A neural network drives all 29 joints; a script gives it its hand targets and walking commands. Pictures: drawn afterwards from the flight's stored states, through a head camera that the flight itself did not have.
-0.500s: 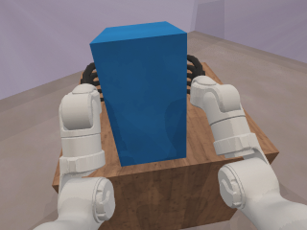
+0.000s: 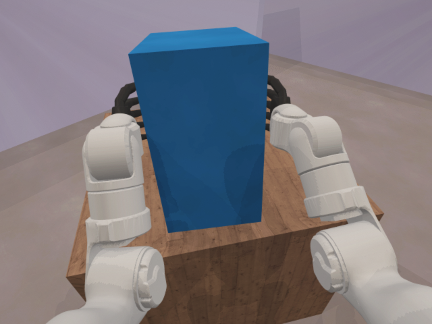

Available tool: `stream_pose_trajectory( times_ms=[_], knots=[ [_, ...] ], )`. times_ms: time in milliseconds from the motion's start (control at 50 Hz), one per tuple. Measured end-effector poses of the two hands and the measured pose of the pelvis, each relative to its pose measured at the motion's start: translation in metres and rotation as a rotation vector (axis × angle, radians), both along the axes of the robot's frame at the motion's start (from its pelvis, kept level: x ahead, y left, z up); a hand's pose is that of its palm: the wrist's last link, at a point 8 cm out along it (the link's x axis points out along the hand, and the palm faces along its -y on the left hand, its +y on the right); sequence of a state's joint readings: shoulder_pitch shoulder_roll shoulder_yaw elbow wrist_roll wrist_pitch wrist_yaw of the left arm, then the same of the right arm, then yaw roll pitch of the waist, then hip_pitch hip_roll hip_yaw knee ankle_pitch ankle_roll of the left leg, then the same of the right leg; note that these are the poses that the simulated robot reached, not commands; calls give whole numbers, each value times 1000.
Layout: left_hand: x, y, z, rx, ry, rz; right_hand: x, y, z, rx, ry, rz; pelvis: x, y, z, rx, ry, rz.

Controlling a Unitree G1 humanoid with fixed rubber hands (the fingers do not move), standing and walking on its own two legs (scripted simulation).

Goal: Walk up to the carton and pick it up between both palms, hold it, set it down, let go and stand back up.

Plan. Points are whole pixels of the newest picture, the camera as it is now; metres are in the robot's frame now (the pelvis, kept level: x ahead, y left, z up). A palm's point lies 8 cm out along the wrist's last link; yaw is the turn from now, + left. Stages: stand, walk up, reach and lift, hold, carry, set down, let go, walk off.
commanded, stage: hold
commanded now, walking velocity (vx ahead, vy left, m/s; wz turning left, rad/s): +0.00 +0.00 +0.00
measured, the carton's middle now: (203, 124) +0.40 +0.01 +0.23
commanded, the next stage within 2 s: none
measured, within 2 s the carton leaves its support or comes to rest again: neither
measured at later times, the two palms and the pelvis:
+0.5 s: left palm (110, 124) +0.33 +0.14 +0.28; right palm (282, 97) +0.34 -0.11 +0.30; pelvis -0.02 -0.01 -0.01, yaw +5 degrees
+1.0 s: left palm (111, 123) +0.34 +0.14 +0.28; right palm (277, 101) +0.35 -0.11 +0.29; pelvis -0.01 -0.01 -0.01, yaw +5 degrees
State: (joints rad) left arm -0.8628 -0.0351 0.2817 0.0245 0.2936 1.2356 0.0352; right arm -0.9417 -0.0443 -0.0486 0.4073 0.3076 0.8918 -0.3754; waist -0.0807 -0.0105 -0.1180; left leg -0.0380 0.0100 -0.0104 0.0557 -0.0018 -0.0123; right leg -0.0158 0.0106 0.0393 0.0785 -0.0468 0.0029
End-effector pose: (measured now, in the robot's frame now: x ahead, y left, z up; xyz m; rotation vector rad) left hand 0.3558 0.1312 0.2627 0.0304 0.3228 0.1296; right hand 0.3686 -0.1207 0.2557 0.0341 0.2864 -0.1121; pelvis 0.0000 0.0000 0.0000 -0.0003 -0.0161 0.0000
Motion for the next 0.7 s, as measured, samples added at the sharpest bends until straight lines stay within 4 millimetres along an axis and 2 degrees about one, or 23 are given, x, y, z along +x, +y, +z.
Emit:
stream_pose_trajectory(
  times_ms=[80,180,240,300,520,700],
  knots=[
    [-2,1,4,0,-10,2,-1,1,4,7,-11,0,-1,-1,0,-1,-5,9],
    [-20,4,32,-1,-210,-21,-22,3,37,23,-195,-21,-2,-3,-3,-14,-44,45],
    [-26,5,42,-10,-223,-22,-29,4,50,20,-206,-24,-4,-5,-4,-13,-86,57],
    [-27,7,43,-22,-197,-23,-31,6,56,28,-182,-31,-8,-7,-5,-7,-105,66],
    [-24,10,19,-26,-141,-22,-26,10,46,46,-131,-37,-24,-10,-8,-12,-65,80],
    [-17,8,19,-25,-144,-23,-20,7,40,31,-131,-36,-24,-13,-8,-21,-31,85]
  ],
)
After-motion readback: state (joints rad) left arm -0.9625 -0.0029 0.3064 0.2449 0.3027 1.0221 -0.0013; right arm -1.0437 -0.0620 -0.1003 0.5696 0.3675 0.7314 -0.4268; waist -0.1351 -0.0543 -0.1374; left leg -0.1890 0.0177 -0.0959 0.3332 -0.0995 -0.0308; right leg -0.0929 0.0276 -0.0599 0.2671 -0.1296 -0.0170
